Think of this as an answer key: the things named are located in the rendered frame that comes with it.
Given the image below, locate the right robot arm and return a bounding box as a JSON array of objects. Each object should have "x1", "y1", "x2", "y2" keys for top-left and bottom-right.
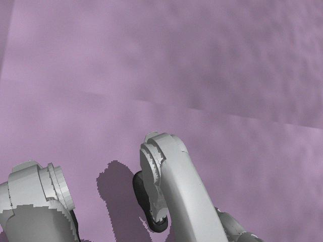
[{"x1": 237, "y1": 232, "x2": 264, "y2": 242}]

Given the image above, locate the left robot foot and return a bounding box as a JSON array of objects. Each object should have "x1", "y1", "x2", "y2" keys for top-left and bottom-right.
[{"x1": 70, "y1": 210, "x2": 81, "y2": 242}]

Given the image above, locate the right robot hand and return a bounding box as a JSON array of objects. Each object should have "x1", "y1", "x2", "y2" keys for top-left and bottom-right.
[{"x1": 215, "y1": 207, "x2": 247, "y2": 242}]

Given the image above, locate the right robot foot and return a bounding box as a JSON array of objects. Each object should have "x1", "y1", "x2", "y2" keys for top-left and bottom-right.
[{"x1": 133, "y1": 171, "x2": 168, "y2": 233}]

